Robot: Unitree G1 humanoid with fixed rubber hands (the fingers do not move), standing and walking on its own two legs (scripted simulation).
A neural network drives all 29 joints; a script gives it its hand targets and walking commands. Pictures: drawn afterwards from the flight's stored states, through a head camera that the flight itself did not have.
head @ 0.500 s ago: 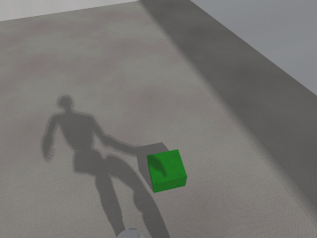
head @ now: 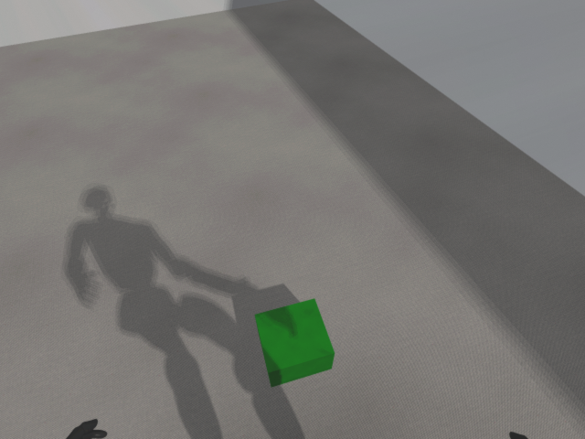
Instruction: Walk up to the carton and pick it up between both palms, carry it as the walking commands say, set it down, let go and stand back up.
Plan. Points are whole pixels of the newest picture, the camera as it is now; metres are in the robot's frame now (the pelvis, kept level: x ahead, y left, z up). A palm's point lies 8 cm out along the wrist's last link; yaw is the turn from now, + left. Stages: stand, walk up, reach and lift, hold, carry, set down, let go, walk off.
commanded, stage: walk up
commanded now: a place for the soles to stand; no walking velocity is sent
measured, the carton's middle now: (293, 341) +0.54 +0.03 -0.69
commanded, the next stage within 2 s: none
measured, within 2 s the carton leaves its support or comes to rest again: neither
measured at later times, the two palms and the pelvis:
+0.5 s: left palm out of the picture +0.13 +0.33 -0.07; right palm out of the picture +0.11 -0.33 -0.07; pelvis +0.02 +0.00 +0.02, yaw +1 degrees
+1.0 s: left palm out of the picture +0.10 +0.28 -0.09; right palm (563, 367) +0.26 -0.39 -0.08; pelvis +0.10 -0.08 +0.00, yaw +12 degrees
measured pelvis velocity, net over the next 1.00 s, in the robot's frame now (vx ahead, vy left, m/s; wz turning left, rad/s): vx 0.10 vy -0.08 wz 0.20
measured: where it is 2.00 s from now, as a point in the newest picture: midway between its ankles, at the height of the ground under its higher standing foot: outside the picture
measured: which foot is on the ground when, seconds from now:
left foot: down 0.00-0.72, up 0.74-0.98, down 1.00-1.00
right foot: down 0.00-0.44, up 0.46-0.68, down 0.70-1.00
